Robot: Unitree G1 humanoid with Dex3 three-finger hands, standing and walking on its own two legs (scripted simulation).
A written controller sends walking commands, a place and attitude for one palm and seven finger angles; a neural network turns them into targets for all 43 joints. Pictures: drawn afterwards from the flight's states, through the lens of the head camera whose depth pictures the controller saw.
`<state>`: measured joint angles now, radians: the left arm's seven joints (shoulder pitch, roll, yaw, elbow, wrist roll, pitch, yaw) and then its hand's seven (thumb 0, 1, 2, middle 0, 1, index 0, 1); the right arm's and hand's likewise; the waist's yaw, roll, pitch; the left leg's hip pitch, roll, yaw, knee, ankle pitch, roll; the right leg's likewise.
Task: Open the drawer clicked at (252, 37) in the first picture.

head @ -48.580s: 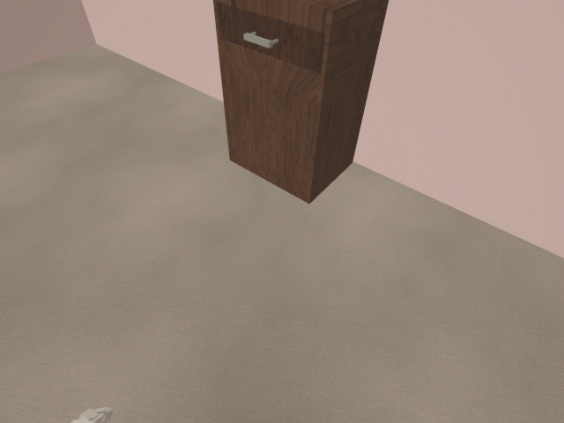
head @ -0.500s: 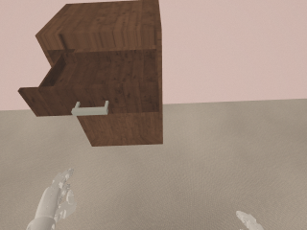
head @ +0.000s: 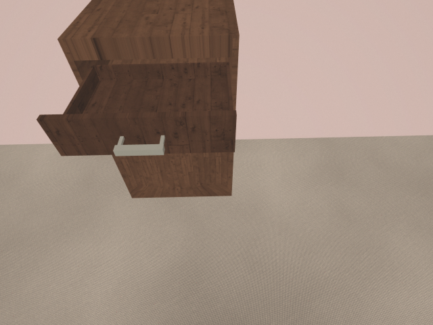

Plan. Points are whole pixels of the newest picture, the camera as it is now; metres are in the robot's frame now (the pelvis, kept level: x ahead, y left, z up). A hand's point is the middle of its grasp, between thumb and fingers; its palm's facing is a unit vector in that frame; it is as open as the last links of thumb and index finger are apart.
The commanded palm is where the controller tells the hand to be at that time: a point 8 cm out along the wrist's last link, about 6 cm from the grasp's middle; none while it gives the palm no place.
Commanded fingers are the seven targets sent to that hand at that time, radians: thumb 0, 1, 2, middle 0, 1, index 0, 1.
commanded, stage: let the arm hang, fingers relaxed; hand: left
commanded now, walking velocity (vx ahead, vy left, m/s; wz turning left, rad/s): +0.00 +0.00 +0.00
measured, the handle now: (140, 144) +0.55 +0.25 -0.03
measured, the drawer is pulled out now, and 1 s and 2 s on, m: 0.30 0.30 0.30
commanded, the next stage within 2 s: look to check the result in 0.46 s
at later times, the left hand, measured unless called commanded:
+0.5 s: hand out of the picture +0.01 +0.16 -0.17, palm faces +0.00 -0.98 -0.20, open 7.3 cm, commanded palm none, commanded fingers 0.00 0.90 0.90 -0.20 -0.30 -0.20 -0.30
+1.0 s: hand out of the picture +0.03 +0.16 -0.17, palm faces +0.00 -0.97 -0.24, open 7.4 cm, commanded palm none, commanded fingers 0.00 0.90 0.90 -0.20 -0.30 -0.20 -0.30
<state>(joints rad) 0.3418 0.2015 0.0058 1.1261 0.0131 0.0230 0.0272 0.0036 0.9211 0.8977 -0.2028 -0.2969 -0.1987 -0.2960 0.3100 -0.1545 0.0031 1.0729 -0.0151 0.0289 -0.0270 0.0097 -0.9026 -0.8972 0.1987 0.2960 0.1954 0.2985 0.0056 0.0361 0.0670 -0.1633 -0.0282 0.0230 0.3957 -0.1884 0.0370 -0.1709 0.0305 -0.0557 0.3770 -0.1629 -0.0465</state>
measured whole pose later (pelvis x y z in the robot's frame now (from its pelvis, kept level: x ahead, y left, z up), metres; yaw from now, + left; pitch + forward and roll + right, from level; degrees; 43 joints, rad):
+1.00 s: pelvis +0.01 -0.03 +0.00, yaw -1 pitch -3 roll +0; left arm 0.25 0.18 0.01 1.13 0.01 -0.01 0.03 0.00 0.91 0.90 -0.20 -0.30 -0.20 -0.30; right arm 0.28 -0.17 -0.02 1.12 -0.02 0.02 -0.03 0.01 -0.90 -0.90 0.20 0.30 0.19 0.30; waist -0.01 0.02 0.06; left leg -0.13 0.01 0.03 0.38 -0.20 0.00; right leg -0.14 0.07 -0.05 0.34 -0.17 -0.08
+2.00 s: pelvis +0.03 -0.02 +0.00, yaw -1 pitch -2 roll +0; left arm 0.17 0.26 0.02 1.12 0.01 -0.02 0.02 0.00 0.91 0.90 -0.20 -0.30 -0.20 -0.30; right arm 0.20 -0.25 -0.02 1.11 -0.02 0.01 -0.02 0.01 -0.90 -0.90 0.20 0.30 0.20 0.30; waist -0.02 0.01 0.05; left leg -0.08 0.00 0.03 0.32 -0.20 0.01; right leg -0.10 0.06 -0.04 0.30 -0.17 -0.07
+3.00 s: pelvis +0.04 -0.02 +0.01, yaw -1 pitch -2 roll +0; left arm 0.14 0.31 0.02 1.12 0.01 -0.02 0.01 0.00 0.91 0.90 -0.21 -0.30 -0.20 -0.30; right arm 0.16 -0.31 -0.01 1.11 -0.02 0.01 -0.01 0.01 -0.90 -0.90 0.20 0.30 0.20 0.30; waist -0.02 0.01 0.05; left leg -0.06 0.00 0.03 0.28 -0.18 0.01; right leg -0.07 0.06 -0.04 0.27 -0.16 -0.07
